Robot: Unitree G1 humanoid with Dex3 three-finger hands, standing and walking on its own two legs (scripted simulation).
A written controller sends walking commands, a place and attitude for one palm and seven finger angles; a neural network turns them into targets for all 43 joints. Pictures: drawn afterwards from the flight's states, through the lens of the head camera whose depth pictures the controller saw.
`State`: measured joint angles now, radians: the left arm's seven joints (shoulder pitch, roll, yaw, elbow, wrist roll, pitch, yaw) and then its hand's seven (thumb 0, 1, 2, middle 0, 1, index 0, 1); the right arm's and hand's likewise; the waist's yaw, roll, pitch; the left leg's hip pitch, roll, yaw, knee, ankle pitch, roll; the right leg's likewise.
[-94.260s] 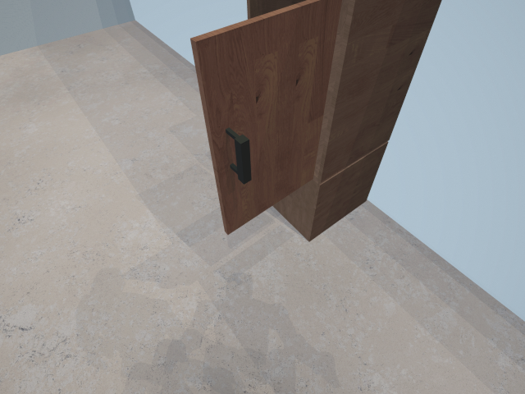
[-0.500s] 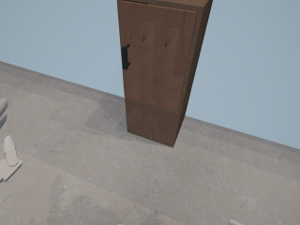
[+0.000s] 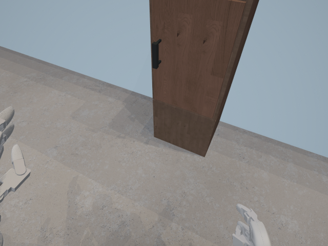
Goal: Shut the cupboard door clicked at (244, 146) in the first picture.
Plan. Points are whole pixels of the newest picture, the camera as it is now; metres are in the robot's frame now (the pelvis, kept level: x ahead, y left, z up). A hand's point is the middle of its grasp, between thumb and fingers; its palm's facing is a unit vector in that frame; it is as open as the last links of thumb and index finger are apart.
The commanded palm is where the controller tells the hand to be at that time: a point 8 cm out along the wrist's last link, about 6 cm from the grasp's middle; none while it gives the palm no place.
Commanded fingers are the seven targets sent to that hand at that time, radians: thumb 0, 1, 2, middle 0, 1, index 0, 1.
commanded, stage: let the arm hang, fingers relaxed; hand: left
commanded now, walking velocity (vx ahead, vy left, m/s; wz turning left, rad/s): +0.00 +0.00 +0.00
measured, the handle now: (157, 53) +0.95 +0.11 -0.01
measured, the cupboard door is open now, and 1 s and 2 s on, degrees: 0 0 0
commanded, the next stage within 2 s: look to check the result in 1.08 s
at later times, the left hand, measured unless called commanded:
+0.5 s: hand out of the picture -0.08 +0.21 -0.17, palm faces +0.03 -0.97 -0.22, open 7.2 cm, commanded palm none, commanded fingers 0.00 0.90 0.90 -0.20 -0.30 -0.20 -0.30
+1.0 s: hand out of the picture -0.02 +0.19 -0.17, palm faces +0.02 -0.98 -0.20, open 7.4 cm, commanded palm none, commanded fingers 0.00 0.90 0.90 -0.20 -0.30 -0.20 -0.30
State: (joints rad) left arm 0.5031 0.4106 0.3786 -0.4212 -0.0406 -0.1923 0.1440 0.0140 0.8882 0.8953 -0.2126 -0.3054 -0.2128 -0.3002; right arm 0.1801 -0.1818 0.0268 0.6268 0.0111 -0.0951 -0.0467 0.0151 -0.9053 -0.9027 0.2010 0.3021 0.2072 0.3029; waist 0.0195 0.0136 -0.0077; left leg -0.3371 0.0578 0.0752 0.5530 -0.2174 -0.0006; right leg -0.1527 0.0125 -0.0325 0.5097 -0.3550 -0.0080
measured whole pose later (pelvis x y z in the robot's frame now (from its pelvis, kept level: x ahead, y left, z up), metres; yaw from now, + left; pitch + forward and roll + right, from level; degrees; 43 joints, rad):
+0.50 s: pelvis -0.02 +0.01 +0.01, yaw +1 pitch -2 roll -1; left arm 0.36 0.23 0.01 1.12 0.01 0.03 0.01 0.00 0.95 0.89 -0.21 -0.30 -0.20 -0.30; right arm 0.29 -0.20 0.00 1.08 -0.02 0.04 -0.02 0.01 -0.91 -0.90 0.20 0.30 0.20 0.30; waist 0.01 0.00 0.08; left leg -0.28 0.03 0.07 0.47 -0.16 0.02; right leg -0.08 -0.01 -0.05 0.41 -0.29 0.01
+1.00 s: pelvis -0.03 +0.01 +0.01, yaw +0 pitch -3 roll -1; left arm 0.28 0.17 0.01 1.13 0.02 0.00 0.02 0.00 0.91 0.90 -0.20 -0.30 -0.20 -0.30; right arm 0.25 -0.19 -0.02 1.11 -0.02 0.02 -0.02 0.01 -0.91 -0.90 0.20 0.30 0.20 0.30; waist -0.01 0.01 0.03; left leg -0.25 0.03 0.09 0.42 -0.12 0.02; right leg -0.09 -0.01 -0.03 0.42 -0.28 0.00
